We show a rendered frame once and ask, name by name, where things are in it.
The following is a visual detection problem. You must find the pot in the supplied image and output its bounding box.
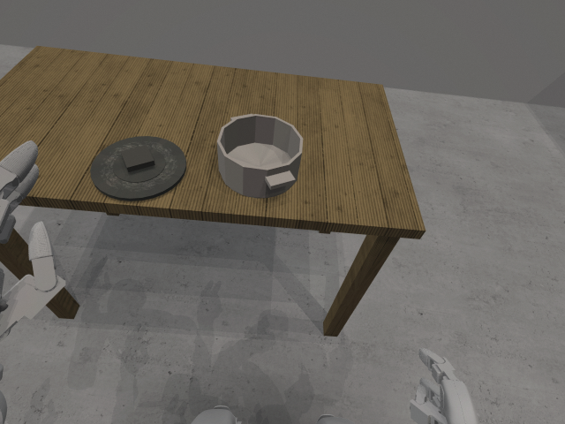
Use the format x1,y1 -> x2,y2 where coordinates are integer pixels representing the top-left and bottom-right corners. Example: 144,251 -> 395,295
217,114 -> 303,198

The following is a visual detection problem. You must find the right robot shin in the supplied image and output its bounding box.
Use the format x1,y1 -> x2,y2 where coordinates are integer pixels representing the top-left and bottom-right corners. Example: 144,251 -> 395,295
317,414 -> 335,422

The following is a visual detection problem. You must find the lid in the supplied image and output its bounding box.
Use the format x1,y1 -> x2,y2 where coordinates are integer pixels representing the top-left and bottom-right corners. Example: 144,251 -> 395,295
90,136 -> 186,201

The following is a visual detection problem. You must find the table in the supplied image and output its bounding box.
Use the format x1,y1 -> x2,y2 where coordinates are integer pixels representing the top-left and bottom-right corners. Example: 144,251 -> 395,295
0,46 -> 426,337

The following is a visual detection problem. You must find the robot left hand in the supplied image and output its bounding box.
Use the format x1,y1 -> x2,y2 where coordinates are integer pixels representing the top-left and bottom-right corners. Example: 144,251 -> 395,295
0,140 -> 65,342

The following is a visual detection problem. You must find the knob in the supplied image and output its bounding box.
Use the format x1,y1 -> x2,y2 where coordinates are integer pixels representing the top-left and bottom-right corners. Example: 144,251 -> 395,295
120,145 -> 155,172

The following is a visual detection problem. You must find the robot right hand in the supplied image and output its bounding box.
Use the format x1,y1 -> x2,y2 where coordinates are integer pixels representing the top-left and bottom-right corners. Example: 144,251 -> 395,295
411,348 -> 479,424

